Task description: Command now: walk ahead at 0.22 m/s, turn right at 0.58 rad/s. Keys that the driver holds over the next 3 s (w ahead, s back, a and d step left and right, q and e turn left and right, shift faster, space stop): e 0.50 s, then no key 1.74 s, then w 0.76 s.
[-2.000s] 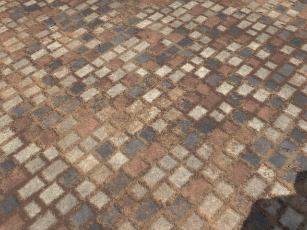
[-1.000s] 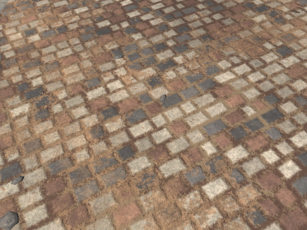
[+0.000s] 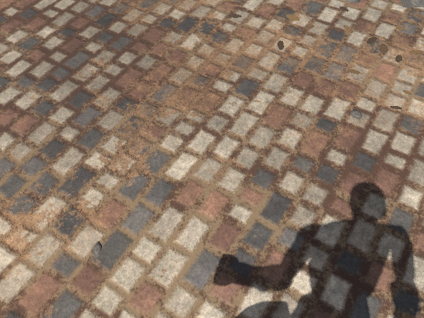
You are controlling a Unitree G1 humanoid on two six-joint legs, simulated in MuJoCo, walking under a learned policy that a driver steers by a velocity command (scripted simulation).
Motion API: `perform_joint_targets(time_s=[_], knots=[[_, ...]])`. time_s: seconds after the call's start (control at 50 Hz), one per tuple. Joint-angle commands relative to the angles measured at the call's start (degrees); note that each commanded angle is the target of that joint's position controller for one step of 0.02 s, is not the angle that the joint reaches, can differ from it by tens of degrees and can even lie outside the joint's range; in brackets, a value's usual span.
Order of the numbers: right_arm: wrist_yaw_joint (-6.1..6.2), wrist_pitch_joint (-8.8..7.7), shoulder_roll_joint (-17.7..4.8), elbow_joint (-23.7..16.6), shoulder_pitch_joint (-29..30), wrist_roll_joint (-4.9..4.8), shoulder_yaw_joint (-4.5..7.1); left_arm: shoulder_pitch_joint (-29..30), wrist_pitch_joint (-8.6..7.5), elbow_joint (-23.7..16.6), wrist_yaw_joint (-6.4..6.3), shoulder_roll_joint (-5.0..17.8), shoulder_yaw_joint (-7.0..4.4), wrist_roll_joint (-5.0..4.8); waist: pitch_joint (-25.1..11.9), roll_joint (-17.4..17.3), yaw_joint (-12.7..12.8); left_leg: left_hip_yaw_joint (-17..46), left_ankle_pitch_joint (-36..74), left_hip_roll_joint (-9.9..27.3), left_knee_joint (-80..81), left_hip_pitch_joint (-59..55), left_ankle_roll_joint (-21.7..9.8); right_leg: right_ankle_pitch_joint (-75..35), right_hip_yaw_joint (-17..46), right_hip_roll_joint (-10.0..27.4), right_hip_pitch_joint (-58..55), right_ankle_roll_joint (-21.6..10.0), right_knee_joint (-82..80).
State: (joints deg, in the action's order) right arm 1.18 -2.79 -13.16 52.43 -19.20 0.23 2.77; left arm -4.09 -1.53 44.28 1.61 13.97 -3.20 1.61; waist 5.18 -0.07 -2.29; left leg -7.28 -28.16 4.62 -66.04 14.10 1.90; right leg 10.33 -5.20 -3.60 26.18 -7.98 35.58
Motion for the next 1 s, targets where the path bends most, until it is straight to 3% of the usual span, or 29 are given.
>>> perform_joint_targets(time_s=[0.02,0.04,0.06,0.08,0.14,0.3,0.44,0.5,0.52,0.54,0.56,0.58,0.6,0.62,0.64,0.66,0.68,0.74,0.84,0.88,0.92,0.94,0.96,0.98,1.0], knots=[[0.2,-0.98,-5.72,-5.95,1.02,-0.04,0.87,-11.23,0.78,-0.06,-1.9,9.77,-3.26,-1.93,-11.7,-0.25,4.4,8.0,3.9,0.68,-11.41,22.43,0.1,-47.5,22.15,19.68,-27.56,-12.19,-13.0],[0.23,-0.18,-6.06,-6.32,1.73,1.16,1.08,-9.19,0.84,-0.22,-2.19,7.82,-2.65,-2.33,-8.72,0.23,2.62,8.63,4.95,1.56,-7.27,20.57,0.33,-43.59,19.79,16.42,-22.33,-9.82,-14.48],[0.11,0.97,-6.03,-5.97,0.0,2.04,1.12,-7.5,0.91,-0.7,-2.26,6.61,-2.17,-2.16,-8.46,0.66,1.04,8.54,5.62,1.41,-5.14,17.45,0.68,-42.42,17.98,14.54,-18.4,-8.81,-15.56],[0.04,2.0,-5.75,-6.0,-0.69,2.23,1.16,-7.81,0.64,-0.82,-2.02,6.93,-2.12,-1.79,-9.3,0.64,0.56,8.35,6.2,0.7,-3.58,15.66,0.93,-43.51,17.53,13.84,-16.68,-8.35,-15.72],[0.04,3.4,-4.9,-6.94,-0.06,1.74,0.98,-9.4,0.01,-0.8,-1.55,9.67,-2.87,-1.08,-11.16,0.96,0.2,8.18,9.01,-0.39,0.62,15.35,1.3,-43.03,17.3,12.31,-15.05,-7.62,-15.98],[0.65,4.66,-6.8,-11.16,10.85,1.28,1.18,-14.24,1.76,-1.24,-2.29,10.6,-3.32,-0.96,-8.5,4.44,4.07,11.26,12.15,-1.68,11.06,21.69,1.61,-19.43,26.56,11.76,-18.96,-5.24,-17.37],[1.16,3.82,-7.19,-13.41,13.59,-0.04,0.55,-14.86,2.8,-2.07,-2.22,11.63,-3.78,-0.29,-7.78,5.82,4.88,12.13,5.97,-5.73,20.75,15.62,-0.22,-25.86,32.95,11.35,-20.63,-5.75,-12.98],[1.41,3.18,-7.66,-13.6,11.1,-0.72,0.35,-12.82,3.2,-2.56,-1.95,12.05,-3.93,-0.55,-8.1,6.6,3.58,12.22,5.23,-7.35,29.29,8.64,-1.36,-28.88,35.92,10.22,-20.03,-4.21,-11.29],[1.54,2.93,-7.57,-12.95,8.52,-0.72,0.28,-11.04,3.35,-2.83,-1.96,11.86,-3.83,-0.9,-8.19,6.34,1.96,11.62,8.13,-7.44,35.62,4.21,-1.81,-26.95,35.33,9.02,-18.79,-2.56,-10.33],[1.8,2.52,-7.63,-12.19,5.82,-0.24,0.28,-9.19,3.47,-3.27,-2.14,11.23,-3.56,-1.54,-8.11,5.53,0.29,11.54,14.94,-6.37,44.67,-2.35,-2.38,-21.42,34.01,6.89,-15.39,0.04,-8.45],[2.28,2.16,-10.27,-12.32,5.87,0.67,0.77,-10.16,3.31,-3.76,-2.31,8.62,-2.75,-1.86,-8.53,-0.23,1.44,18.26,18.05,1.08,50.55,-8.28,-4.28,-7.97,29.71,2.95,-10.13,3.31,-3.07],[2.46,2.43,-14.55,-14.67,10.52,0.97,1.08,-15.11,3.13,-4.19,-2.47,4.64,-1.67,-1.87,-8.89,-12.59,5.36,33.18,34.4,15.6,51.79,-13.48,-9.41,17.59,18.48,-5.85,-1.0,6.54,7.02],[1.78,3.04,-14.62,-13.72,7.55,0.84,1.45,-14.76,3.56,-3.14,-2.87,10.4,-3.12,-0.26,-9.44,-11.51,2.94,36.16,45.5,18.8,48.71,-9.02,-16.88,26.91,13.39,-7.18,0.3,7.33,17.76],[1.27,3.04,-11.59,-13.55,7.37,0.42,0.67,-14.35,3.75,-2.39,-2.88,11.24,-3.44,0.16,-8.11,-6.25,3.74,32.45,46.56,16.66,48.29,-7.12,-17.47,24.16,14.86,-5.24,-0.25,7.78,23.54],[0.93,2.95,-9.32,-13.64,10.07,0.16,0.09,-13.88,4.07,-1.42,-2.58,10.64,-3.38,0.01,-5.92,-4.3,4.69,26.38,44.22,12.32,48.08,-4.76,-15.4,20.15,15.18,-4.12,-0.97,8.44,25.74],[0.84,3.0,-8.69,-14.07,11.99,0.57,-0.16,-13.87,4.4,-1.03,-2.17,10.08,-3.2,-0.34,-5.87,-5.84,5.34,22.18,42.99,8.75,47.84,-4.75,-13.13,17.5,14.68,-4.21,-1.26,9.1,26.74],[0.99,2.88,-8.82,-13.89,11.99,0.73,-0.22,-13.83,4.71,-0.83,-1.68,9.51,-2.94,-0.5,-6.05,-8.32,5.15,19.93,45.66,7.15,47.42,-5.42,-12.58,16.09,14.28,-4.32,-1.21,9.76,27.11],[0.75,2.47,-8.76,-12.27,8.98,0.75,-0.35,-11.13,5.11,-0.55,-1.33,7.9,-1.93,-1.16,-7.24,-8.41,3.31,17.62,48.39,6.07,46.32,-8.7,-12.84,15.11,13.14,-3.86,-2.2,11.08,21.44],[0.04,2.78,-10.52,-9.57,6.18,1.11,0.07,-7.87,5.58,0.84,-1.95,6.15,-0.14,-1.62,-7.47,-10.92,1.0,18.62,42.25,6.07,45.72,-8.76,-13.17,16.8,7.77,-0.98,-10.88,10.13,2.17],[-0.19,3.29,-11.03,-8.48,5.78,1.02,0.3,-8.94,5.24,2.19,-2.39,6.05,0.2,-1.85,-7.16,-10.85,1.72,19.36,42.15,5.81,44.48,-8.0,-12.6,11.76,6.38,-0.57,-14.68,8.91,-6.81],[-0.16,3.43,-10.42,-7.49,5.54,0.65,0.15,-10.56,4.14,3.86,-2.98,6.33,0.57,-1.2,-7.15,-7.63,3.21,19.13,39.03,5.04,42.73,-3.29,-8.86,-2.41,8.73,1.76,-23.72,7.17,-20.58],[-0.34,2.95,-8.95,-7.84,4.82,0.4,-0.28,-10.16,3.28,3.84,-3.44,8.85,0.39,-0.18,-8.92,-3.18,2.28,17.92,32.41,3.78,41.3,0.99,-6.19,-5.51,15.19,7.71,-29.12,5.92,-20.72],[-0.55,2.73,-6.39,-8.14,3.6,-0.31,-0.95,-6.26,2.92,3.96,-3.45,11.82,0.09,-0.33,-7.15,5.93,-1.13,12.54,20.18,-2.01,42.9,1.18,-4.36,-13.91,20.48,13.27,-23.88,2.9,-18.17],[-0.13,3.18,-6.69,-6.33,4.51,0.08,-1.13,-4.77,2.48,4.2,-2.96,8.26,1.08,-0.86,-6.7,4.85,0.27,11.82,16.0,-2.25,44.91,-5.39,-3.65,-10.87,19.77,14.05,-17.94,1.68,-17.99],[-0.01,3.42,-7.38,-5.53,5.56,0.35,-0.86,-3.84,2.09,4.59,-2.81,6.94,1.63,-0.87,-4.78,5.0,0.44,12.33,18.14,-2.34,45.57,-6.33,-3.45,-5.68,18.56,11.56,-16.37,2.85,-18.51]])
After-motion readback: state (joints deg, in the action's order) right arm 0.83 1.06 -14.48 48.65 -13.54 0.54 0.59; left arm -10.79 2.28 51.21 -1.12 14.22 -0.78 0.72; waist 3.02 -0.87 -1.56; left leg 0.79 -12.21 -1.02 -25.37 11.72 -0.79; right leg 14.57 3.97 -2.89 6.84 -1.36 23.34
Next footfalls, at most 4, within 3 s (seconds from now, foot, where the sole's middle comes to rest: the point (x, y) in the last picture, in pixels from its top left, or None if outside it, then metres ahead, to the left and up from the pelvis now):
0.56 left None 0.20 0.12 -0.75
0.94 right None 0.07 -0.06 -0.75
3.00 right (272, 283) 0.51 -0.16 -0.75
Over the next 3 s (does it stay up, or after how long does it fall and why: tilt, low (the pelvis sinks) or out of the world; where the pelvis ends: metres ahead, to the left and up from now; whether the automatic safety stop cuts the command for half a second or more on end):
stays up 0.38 -0.04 0.00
